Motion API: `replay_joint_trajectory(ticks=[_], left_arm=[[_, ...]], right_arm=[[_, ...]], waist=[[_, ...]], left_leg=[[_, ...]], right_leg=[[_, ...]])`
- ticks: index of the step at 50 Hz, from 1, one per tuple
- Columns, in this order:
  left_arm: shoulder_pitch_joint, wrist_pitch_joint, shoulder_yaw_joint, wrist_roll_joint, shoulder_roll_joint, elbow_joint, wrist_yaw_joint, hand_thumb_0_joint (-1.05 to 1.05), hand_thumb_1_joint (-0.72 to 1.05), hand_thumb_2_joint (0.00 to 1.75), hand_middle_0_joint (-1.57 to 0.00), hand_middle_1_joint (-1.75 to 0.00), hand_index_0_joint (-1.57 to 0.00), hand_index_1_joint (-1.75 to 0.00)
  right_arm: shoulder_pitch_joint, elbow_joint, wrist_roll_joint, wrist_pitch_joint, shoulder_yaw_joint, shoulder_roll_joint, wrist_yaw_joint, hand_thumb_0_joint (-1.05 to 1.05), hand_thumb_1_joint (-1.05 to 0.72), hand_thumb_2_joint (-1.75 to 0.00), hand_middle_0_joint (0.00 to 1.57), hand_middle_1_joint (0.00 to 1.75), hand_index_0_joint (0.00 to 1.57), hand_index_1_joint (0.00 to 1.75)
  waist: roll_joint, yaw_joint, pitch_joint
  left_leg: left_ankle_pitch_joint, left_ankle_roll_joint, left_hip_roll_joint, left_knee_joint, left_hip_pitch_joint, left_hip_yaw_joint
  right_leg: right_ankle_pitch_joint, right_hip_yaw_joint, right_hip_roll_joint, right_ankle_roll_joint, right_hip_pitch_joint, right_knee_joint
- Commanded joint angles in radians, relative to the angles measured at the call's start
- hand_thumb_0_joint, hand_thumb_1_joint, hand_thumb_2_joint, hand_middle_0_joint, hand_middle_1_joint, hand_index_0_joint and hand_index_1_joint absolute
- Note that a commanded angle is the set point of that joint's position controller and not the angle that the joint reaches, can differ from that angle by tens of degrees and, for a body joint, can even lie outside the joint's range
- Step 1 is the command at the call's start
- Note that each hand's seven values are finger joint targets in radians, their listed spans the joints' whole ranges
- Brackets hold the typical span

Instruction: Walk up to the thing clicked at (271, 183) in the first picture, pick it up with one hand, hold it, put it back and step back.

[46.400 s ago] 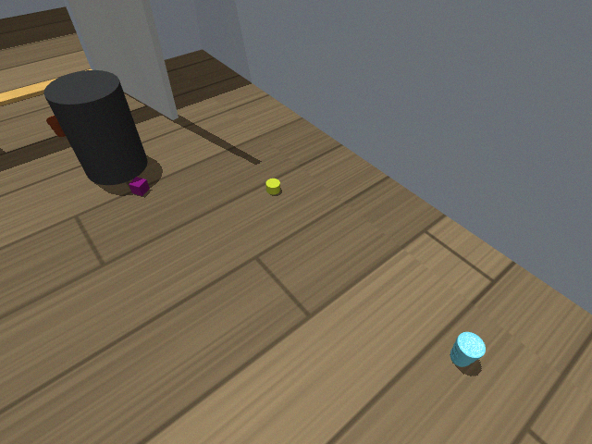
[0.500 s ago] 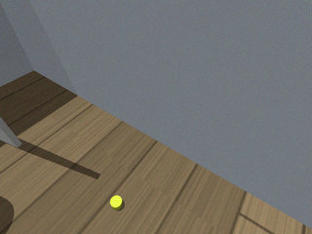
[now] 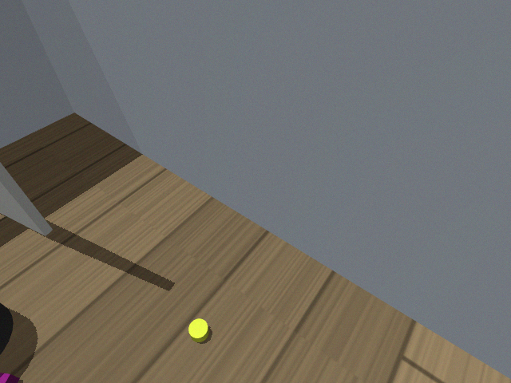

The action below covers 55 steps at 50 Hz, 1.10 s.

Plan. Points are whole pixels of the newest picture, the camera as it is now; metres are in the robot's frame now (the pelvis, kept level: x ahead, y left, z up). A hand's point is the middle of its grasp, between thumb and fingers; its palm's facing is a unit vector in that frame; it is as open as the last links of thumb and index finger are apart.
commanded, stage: walk up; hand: left
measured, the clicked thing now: (198, 330) +0.46 +0.22 -0.75
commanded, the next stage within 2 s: stand in 0.38 s
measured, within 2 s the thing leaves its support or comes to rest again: neither
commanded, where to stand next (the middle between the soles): +0.07 -0.01 m, yaw +0 degrees
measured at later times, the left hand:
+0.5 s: hand out of the picture +0.08 +0.26 -0.15, palm faces +0.01 -0.94 -0.35, open 7.3 cm
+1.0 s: hand out of the picture +0.05 +0.25 -0.15, palm faces -0.04 -0.94 -0.34, open 7.3 cm
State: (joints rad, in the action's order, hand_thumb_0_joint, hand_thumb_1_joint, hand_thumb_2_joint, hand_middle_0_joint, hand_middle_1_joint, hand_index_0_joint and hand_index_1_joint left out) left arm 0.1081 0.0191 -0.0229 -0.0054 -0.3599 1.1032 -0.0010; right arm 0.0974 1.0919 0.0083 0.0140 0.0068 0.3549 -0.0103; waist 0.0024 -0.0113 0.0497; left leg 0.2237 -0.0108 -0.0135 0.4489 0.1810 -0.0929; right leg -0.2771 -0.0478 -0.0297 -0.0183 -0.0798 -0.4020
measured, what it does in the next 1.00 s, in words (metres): stands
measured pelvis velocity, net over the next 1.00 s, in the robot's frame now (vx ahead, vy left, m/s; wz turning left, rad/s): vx -0.03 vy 0.00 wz -0.02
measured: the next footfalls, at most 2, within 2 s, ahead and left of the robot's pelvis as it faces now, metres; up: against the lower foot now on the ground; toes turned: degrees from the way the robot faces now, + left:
none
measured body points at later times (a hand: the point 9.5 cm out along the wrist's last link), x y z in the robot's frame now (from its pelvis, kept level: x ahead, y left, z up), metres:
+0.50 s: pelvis +0.00 +0.00 +0.00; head +0.01 +0.00 +0.45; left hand +0.08 +0.31 -0.13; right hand +0.09 -0.30 -0.13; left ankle +0.01 +0.13 -0.74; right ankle -0.04 -0.13 -0.74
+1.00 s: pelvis -0.03 +0.00 +0.01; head -0.02 +0.00 +0.46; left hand +0.05 +0.30 -0.13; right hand +0.04 -0.30 -0.13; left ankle +0.01 +0.13 -0.74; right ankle -0.04 -0.13 -0.74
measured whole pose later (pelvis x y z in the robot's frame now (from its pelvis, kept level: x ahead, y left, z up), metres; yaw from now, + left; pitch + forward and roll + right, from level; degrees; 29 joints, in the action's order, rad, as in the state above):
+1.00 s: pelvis -0.03 +0.00 +0.01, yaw -1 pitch -3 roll +0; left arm 0.12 0.01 -0.01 -0.01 -0.35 1.14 -0.01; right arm 0.11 1.14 0.01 0.01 0.00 0.35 -0.01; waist 0.00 0.00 0.06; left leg 0.13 -0.02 0.00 0.33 0.16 -0.07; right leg -0.19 -0.03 -0.03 -0.02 -0.08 -0.33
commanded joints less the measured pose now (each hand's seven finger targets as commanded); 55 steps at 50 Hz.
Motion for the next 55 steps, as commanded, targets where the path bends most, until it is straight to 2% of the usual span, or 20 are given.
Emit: replay_joint_trajectory(ticks=[1, 4, 8, 11, 18, 19, 21, 25, 27, 30, 35, 37, 39, 42, 43, 44, 45, 46, 47, 55], left_arm=[[-0.052, 0.019, -0.046, -0.005, -0.225, -0.062, 0.011, 0.0, 0.9, 0.9, -0.2, -0.3, -0.2, -0.3], [-0.055, 0.019, -0.047, -0.005, -0.22, -0.06, 0.012, 0.0, 0.9, 0.9, -0.2, -0.3, -0.2, -0.3], [-0.05, 0.017, -0.05, -0.006, -0.222, -0.059, 0.013, 0.0, 0.9, 0.9, -0.2, -0.3, -0.2, -0.3], [-0.06, 0.015, -0.05, -0.005, -0.218, -0.064, 0.011, 0.0, 0.9, 0.9, -0.2, -0.3, -0.2, -0.3], [-0.053, 0.012, -0.055, -0.007, -0.22, -0.066, 0.01, 0.0, 0.9, 0.9, -0.2, -0.3, -0.2, -0.3], [-0.059, 0.008, -0.038, 0.0, -0.199, -0.06, 0.012, 0.0, 0.9, 0.9, -0.2, -0.3, -0.2, -0.3], [-0.051, 0.005, -0.037, 0.005, -0.201, -0.055, 0.013, 0.0, 0.9, 0.9, -0.2, -0.3, -0.2, -0.3], [-0.053, 0.005, -0.031, 0.002, -0.199, -0.047, 0.01, 0.0, 0.9, 0.9, -0.2, -0.3, -0.2, -0.3], [-0.045, 0.007, -0.03, 0.002, -0.203, -0.04, 0.011, 0.0, 0.9, 0.9, -0.2, -0.3, -0.2, -0.3], [-0.049, 0.007, -0.027, -0.002, -0.202, -0.035, 0.009, 0.0, 0.9, 0.9, -0.2, -0.3, -0.2, -0.3], [-0.055, 0.008, -0.022, -0.006, -0.203, -0.027, 0.006, 0.0, 0.9, 0.9, -0.2, -0.3, -0.2, -0.3], [-0.055, 0.009, -0.021, -0.007, -0.207, -0.028, 0.005, 0.0, 0.9, 0.9, -0.2, -0.3, -0.2, -0.3], [-0.046, 0.012, -0.021, -0.006, -0.204, -0.029, 0.004, 0.0, 0.9, 0.9, -0.2, -0.3, -0.2, -0.3], [-0.037, 0.012, -0.02, -0.003, -0.202, -0.024, 0.004, 0.0, 0.9, 0.9, -0.2, -0.3, -0.2, -0.3], [-0.04, 0.013, -0.021, -0.005, -0.206, -0.028, 0.005, 0.0, 0.9, 0.9, -0.2, -0.3, -0.2, -0.3], [-0.039, 0.012, -0.022, -0.004, -0.204, -0.028, 0.003, 0.0, 0.9, 0.9, -0.2, -0.3, -0.2, -0.3], [-0.04, 0.01, -0.02, -0.003, -0.204, -0.024, 0.003, 0.0, 0.9, 0.9, -0.2, -0.3, -0.2, -0.3], [-0.035, 0.01, -0.02, -0.006, -0.2, -0.025, 0.003, 0.0, 0.9, 0.9, -0.2, -0.3, -0.2, -0.3], [-0.04, 0.009, -0.022, -0.006, -0.208, -0.027, 0.003, 0.0, 0.9, 0.9, -0.2, -0.3, -0.2, -0.3], [-0.024, 0.01, -0.019, -0.005, -0.212, -0.03, 0.002, 0.0, 0.9, 0.9, -0.2, -0.3, -0.2, -0.3]], right_arm=[[-0.044, -0.06, -0.001, 0.015, 0.043, 0.213, 0.012, 0.0, -0.9, -0.9, 0.2, 0.3, 0.2, 0.3], [-0.041, -0.055, -0.002, 0.016, 0.043, 0.208, 0.014, 0.0, -0.9, -0.9, 0.2, 0.3, 0.2, 0.3], [-0.046, -0.052, 0.001, 0.017, 0.043, 0.212, 0.015, 0.0, -0.9, -0.9, 0.2, 0.3, 0.2, 0.3], [-0.04, -0.051, 0.0, 0.016, 0.042, 0.215, 0.015, 0.0, -0.9, -0.9, 0.2, 0.3, 0.2, 0.3], [-0.04, -0.053, 0.002, 0.014, 0.041, 0.215, 0.016, 0.0, -0.9, -0.9, 0.2, 0.3, 0.2, 0.3], [-0.068, -0.061, 0.001, 0.015, 0.036, 0.206, 0.023, 0.0, -0.9, -0.9, 0.2, 0.3, 0.2, 0.3], [-0.06, -0.055, -0.004, 0.017, 0.035, 0.213, 0.026, 0.0, -0.9, -0.9, 0.2, 0.3, 0.2, 0.3], [-0.058, -0.049, -0.005, 0.014, 0.032, 0.213, 0.025, 0.0, -0.9, -0.9, 0.2, 0.3, 0.2, 0.3], [-0.063, -0.046, -0.007, 0.013, 0.032, 0.207, 0.024, 0.0, -0.9, -0.9, 0.2, 0.3, 0.2, 0.3], [-0.066, -0.041, -0.005, 0.013, 0.029, 0.206, 0.023, 0.0, -0.9, -0.9, 0.2, 0.3, 0.2, 0.3], [-0.066, -0.031, -0.002, 0.01, 0.029, 0.205, 0.017, 0.0, -0.9, -0.9, 0.2, 0.3, 0.2, 0.3], [-0.055, -0.026, -0.001, 0.01, 0.031, 0.208, 0.015, 0.0, -0.9, -0.9, 0.2, 0.3, 0.2, 0.3], [-0.064, -0.027, 0.0, 0.014, 0.033, 0.208, 0.014, 0.0, -0.9, -0.9, 0.2, 0.3, 0.2, 0.3], [-0.054, -0.02, 0.0, 0.016, 0.032, 0.21, 0.014, 0.0, -0.9, -0.9, 0.2, 0.3, 0.2, 0.3], [-0.053, -0.023, 0.0, 0.017, 0.034, 0.207, 0.014, 0.0, -0.9, -0.9, 0.2, 0.3, 0.2, 0.3], [-0.053, -0.021, -0.001, 0.017, 0.033, 0.209, 0.015, 0.0, -0.9, -0.9, 0.2, 0.3, 0.2, 0.3], [-0.042, -0.018, 0.0, 0.016, 0.03, 0.203, 0.014, 0.0, -0.9, -0.9, 0.2, 0.3, 0.2, 0.3], [-0.056, -0.02, 0.001, 0.015, 0.033, 0.21, 0.015, 0.0, -0.9, -0.9, 0.2, 0.3, 0.2, 0.3], [-0.043, -0.018, 0.0, 0.016, 0.034, 0.208, 0.015, 0.0, -0.9, -0.9, 0.2, 0.3, 0.2, 0.3], [-0.026, -0.01, 0.0, 0.015, 0.033, 0.209, 0.014, 0.0, -0.9, -0.9, 0.2, 0.3, 0.2, 0.3]], waist=[[0.015, 0.003, -0.07], [0.007, 0.004, -0.083], [0.011, 0.003, -0.086], [0.016, 0.003, -0.075], [0.006, 0.002, -0.084], [0.004, -0.001, -0.067], [0.014, 0.0, -0.078], [0.021, 0.005, -0.09], [0.01, 0.003, -0.109], [0.01, 0.005, -0.097], [-0.001, 0.012, -0.053], [0.003, 0.016, -0.044], [0.012, 0.006, -0.068], [0.016, 0.007, -0.057], [0.008, 0.006, -0.066], [0.009, 0.008, -0.063], [0.007, 0.011, -0.032], [0.016, 0.005, -0.037], [0.007, 0.011, -0.038], [-0.003, 0.011, -0.041]], left_leg=[[-0.226, 0.057, 0.091, -0.063, 0.012, -0.061], [-0.27, 0.055, 0.09, -0.057, 0.006, -0.061], [-0.28, 0.058, 0.09, -0.056, 0.001, -0.059], [-0.259, 0.059, 0.086, -0.062, 0.015, -0.065], [-0.258, 0.06, 0.083, -0.052, 0.018, -0.065], [-0.391, 0.044, 0.118, -0.071, -0.031, -0.069], [-0.438, 0.036, 0.121, -0.076, -0.057, -0.076], [-0.35, 0.031, 0.119, -0.105, -0.061, -0.065], [-0.356, 0.029, 0.124, -0.111, -0.078, -0.066], [-0.312, 0.024, 0.122, -0.132, -0.071, -0.063], [-0.151, 0.022, 0.114, -0.161, -0.043, -0.063], [-0.095, 0.022, 0.11, -0.172, -0.024, -0.065], [-0.171, 0.023, 0.119, -0.164, -0.049, -0.066], [-0.158, 0.025, 0.119, -0.169, -0.04, -0.069], [-0.183, 0.024, 0.121, -0.166, -0.044, -0.067], [-0.168, 0.026, 0.119, -0.167, -0.046, -0.065], [-0.11, 0.022, 0.116, -0.182, -0.02, -0.069], [-0.095, 0.025, 0.118, -0.18, -0.031, -0.07], [-0.086, 0.023, 0.116, -0.183, -0.024, -0.07], [-0.091, 0.025, 0.118, -0.181, -0.019, -0.07]], right_leg=[[0.142, 0.069, -0.082, 0.056, 0.026, 0.06], [0.175, 0.07, -0.089, 0.057, 0.043, 0.066], [0.191, 0.06, -0.088, 0.054, 0.048, 0.06], [0.161, 0.056, -0.08, 0.054, 0.046, 0.056], [0.166, 0.054, -0.085, 0.056, 0.059, 0.061], [0.293, 0.083, -0.108, 0.048, 0.019, 0.069], [0.314, 0.07, -0.1, 0.038, 0.027, 0.073], [0.253, 0.077, -0.098, 0.031, 0.044, 0.097], [0.258, 0.075, -0.099, 0.031, 0.05, 0.101], [0.211, 0.08, -0.096, 0.032, 0.033, 0.116], [0.08, 0.095, -0.098, 0.03, -0.009, 0.151], [0.057, 0.102, -0.101, 0.031, -0.011, 0.161], [0.104, 0.098, -0.103, 0.034, -0.003, 0.147], [0.096, 0.101, -0.1, 0.032, -0.005, 0.149], [0.109, 0.1, -0.102, 0.033, 0.0, 0.144], [0.106, 0.104, -0.1, 0.032, -0.012, 0.145], [0.058, 0.102, -0.096, 0.032, -0.024, 0.148], [0.051, 0.102, -0.095, 0.034, -0.032, 0.148], [0.042, 0.105, -0.098, 0.035, -0.028, 0.148], [0.055, 0.113, -0.099, 0.038, -0.034, 0.142]])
